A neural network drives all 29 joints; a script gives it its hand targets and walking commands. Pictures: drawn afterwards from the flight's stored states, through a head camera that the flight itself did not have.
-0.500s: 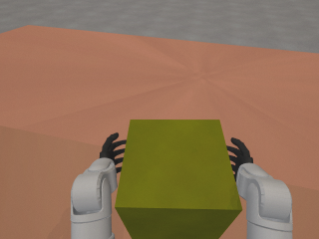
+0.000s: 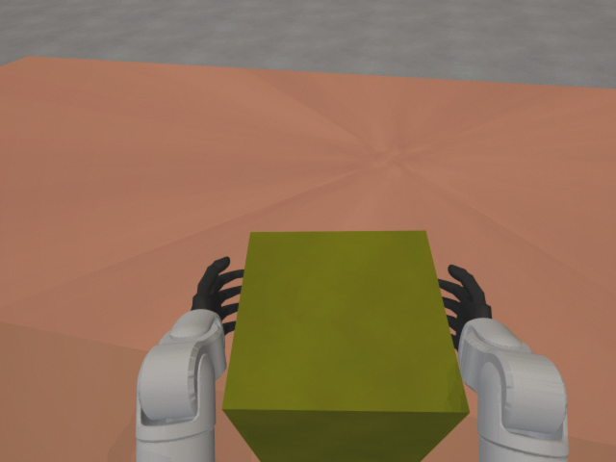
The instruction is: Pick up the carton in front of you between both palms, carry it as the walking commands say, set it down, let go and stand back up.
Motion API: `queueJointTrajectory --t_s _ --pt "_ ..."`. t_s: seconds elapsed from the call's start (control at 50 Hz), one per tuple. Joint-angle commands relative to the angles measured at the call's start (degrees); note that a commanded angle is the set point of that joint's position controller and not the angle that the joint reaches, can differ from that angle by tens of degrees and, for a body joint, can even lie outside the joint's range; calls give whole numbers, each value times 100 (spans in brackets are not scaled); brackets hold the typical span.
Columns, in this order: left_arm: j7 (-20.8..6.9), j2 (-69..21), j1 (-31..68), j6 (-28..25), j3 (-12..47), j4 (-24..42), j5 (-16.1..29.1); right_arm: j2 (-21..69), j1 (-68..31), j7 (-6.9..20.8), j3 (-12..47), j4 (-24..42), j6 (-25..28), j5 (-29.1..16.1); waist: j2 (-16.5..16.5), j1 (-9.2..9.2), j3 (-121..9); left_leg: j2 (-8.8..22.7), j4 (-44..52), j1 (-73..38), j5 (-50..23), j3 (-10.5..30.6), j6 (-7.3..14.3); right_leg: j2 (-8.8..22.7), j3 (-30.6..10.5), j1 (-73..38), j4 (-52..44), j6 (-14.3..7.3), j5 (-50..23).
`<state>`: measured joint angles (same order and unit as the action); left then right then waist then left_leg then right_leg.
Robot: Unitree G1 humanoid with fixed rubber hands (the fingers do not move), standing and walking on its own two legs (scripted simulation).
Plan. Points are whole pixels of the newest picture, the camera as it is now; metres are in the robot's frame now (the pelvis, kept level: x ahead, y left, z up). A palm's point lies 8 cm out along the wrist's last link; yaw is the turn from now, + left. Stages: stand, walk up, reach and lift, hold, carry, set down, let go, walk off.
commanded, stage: carry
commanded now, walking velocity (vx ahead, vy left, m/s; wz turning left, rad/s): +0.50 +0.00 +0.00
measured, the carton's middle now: (337, 354) +0.27 +0.00 +0.02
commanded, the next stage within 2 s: none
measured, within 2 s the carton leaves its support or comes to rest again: neither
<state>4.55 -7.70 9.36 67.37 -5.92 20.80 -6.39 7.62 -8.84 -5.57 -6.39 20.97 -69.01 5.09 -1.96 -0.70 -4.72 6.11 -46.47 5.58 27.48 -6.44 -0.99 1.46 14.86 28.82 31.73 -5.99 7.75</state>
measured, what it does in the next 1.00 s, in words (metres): walks ahead: left foot, then right foot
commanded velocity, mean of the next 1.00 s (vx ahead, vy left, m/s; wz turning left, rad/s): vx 0.50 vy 0.00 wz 0.00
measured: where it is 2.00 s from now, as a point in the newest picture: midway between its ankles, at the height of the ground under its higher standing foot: (329, 221)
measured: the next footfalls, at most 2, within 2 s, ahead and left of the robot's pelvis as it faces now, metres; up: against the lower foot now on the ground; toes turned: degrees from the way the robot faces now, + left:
left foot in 0.42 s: +0.47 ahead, +0.11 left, +0.00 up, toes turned +9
right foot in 0.94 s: +0.77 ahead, -0.03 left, -0.03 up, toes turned -6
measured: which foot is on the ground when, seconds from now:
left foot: up 0.00-0.40, down 0.42-0.94, up 0.96-1.00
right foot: down 0.00-0.42, up 0.44-0.92, down 0.94-1.00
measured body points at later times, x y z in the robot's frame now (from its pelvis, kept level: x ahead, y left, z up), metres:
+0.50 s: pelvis +0.34 +0.04 +0.00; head +0.35 +0.05 +0.44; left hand +0.68 +0.18 +0.10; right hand +0.66 -0.12 +0.11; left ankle +0.43 +0.11 -0.72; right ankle +0.14 -0.07 -0.64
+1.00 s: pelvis +0.68 +0.02 -0.02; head +0.71 +0.00 +0.43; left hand +1.05 +0.17 +0.09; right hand +1.05 -0.13 +0.08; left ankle +0.49 +0.12 -0.63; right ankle +0.73 -0.02 -0.74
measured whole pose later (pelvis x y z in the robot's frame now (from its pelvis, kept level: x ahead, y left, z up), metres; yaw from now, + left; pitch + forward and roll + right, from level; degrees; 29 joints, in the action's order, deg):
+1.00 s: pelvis +0.68 +0.02 -0.02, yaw +1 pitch +5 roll +2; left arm 6.0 -2.6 36.6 67.0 -14.0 -4.4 -5.3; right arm 0.9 -35.8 -7.5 -11.2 -4.3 -68.9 2.9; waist 0.6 -0.8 -1.8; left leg -1.5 -67.9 18.0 29.2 -3.1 3.4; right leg -1.0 8.4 26.3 34.3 -8.0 9.6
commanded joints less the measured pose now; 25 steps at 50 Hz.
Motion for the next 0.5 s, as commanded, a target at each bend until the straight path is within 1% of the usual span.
queueJointTrajectory --t_s 0.0,0.02,0.04,0.06,0.08,0.14,0.18,0.24,0.28,0.3,0.32,0.34,0.36,0.38,0.4,0.42,0.44,0.46,0.48 --pt "-1517 -5276 2466 139 4144 259 2413 5144 -2758 1476 4168 437 38 -2136 514 -20 -1803 55 -2486 3331 -769 691 306 1997 -2810 -3666 -1628 -398 -775" --pt "-1528 -5387 2503 105 4148 306 2441 5312 -2782 1460 4225 444 99 -2164 446 17 -1741 142 -2027 3095 -981 634 271 1813 -2433 -3303 -1819 -243 -550" --pt "-1540 -5427 2466 85 4138 300 2451 5403 -2757 1442 4255 438 148 -2156 576 14 -1715 89 -1700 2973 -1058 458 238 1712 -2103 -3120 -1914 -164 -572" --pt "-1557 -5420 2377 71 4137 286 2453 5451 -2632 1425 4280 398 190 -2133 684 0 -1717 67 -1417 2916 -1133 352 222 1680 -1878 -3041 -1971 -135 -619" --pt "-1578 -5402 2307 53 4127 284 2463 5476 -2523 1402 4294 372 227 -2092 776 -15 -1674 57 -1131 2953 -1252 269 199 1641 -1706 -3068 -2040 -164 -566" --pt "-1615 -5231 2198 18 4123 350 2470 5426 -2433 1314 4324 428 294 -2017 965 -5 -1382 -27 -230 3120 -1803 10 129 1411 -1198 -3180 -2089 -141 -786" --pt "-1600 -5041 2290 14 4126 430 2472 5299 -2636 1269 4365 581 285 -2059 1040 -12 -1095 -92 389 3164 -2076 -174 101 1299 -960 -3179 -2069 -139 -917" --pt "-1508 -4589 2549 68 4071 431 2417 4916 -3081 1228 4360 654 179 -2179 1076 -83 -790 -243 1027 3007 -2358 -404 158 1170 -698 -3194 -1855 -106 -1313" --pt "-1409 -4222 2892 125 4011 338 2370 4586 -3493 1216 4319 578 74 -2268 1078 -148 -704 -351 1288 2843 -2423 -497 244 1166 -662 -3278 -1679 -105 -1485" --pt "-1358 -4054 3115 158 3973 243 2341 4414 -3727 1209 4265 480 20 -2303 1114 -133 -657 -378 1407 2722 -2412 -508 298 1184 -671 -3308 -1554 -84 -1624" --pt "-1309 -3905 3358 195 3931 113 2310 4248 -3923 1200 4183 325 -26 -2321 1092 -67 -682 -433 1522 2421 -2373 -553 364 1172 -623 -3270 -1264 -41 -1935" --pt "-1265 -3789 3621 239 3896 -57 2272 4080 -3971 1184 4061 25 -59 -2296 843 121 -941 -620 1653 1608 -2200 -658 485 1029 -429 -3048 -508 73 -2382" --pt "-1218 -3640 3884 283 3848 -303 2235 3921 -4067 1167 3903 -303 -84 -2228 500 410 -1319 -770 1822 452 -1837 -734 578 730 -184 -2548 625 239 -2329" --pt "-1179 -3550 4107 341 3810 -528 2223 3642 -4198 1148 3650 -631 -105 -2113 -460 644 -1816 286 1962 -845 -1223 781 883 377 -209 -1430 2210 420 -924" --pt "-1168 -3565 4271 387 3781 -702 2277 3488 -4299 1138 3473 -955 -102 -2088 -2029 525 -2203 1556 2587 -1785 -1151 3539 1519 -398 -624 211 3820 628 1777" --pt "-1148 -3601 4606 409 3750 -938 2326 3678 -4540 1159 3505 -1035 -82 -2200 -1732 533 -2160 1653 2836 -2091 -1913 3975 1799 -382 -1251 1064 4766 500 2303" --pt "-1129 -4037 4747 331 3703 -1013 2381 4089 -4961 1224 3643 -914 -46 -2361 -1116 489 -2174 1449 2578 -1927 -2651 3213 1646 -71 -1458 1297 5004 274 2082" --pt "-1131 -4388 4956 273 3663 -1154 2451 4435 -5281 1269 3681 -815 -4 -2507 -608 523 -2126 1316 2348 -1636 -3158 2683 1387 51 -1567 1342 4885 249 1894" --pt "-1135 -4739 5222 200 3652 -1201 2535 4787 -5689 1311 3748 -797 46 -2711 -310 461 -2130 1201 2361 -1263 -3288 2259 1260 225 -1649 1216 4566 240 1513"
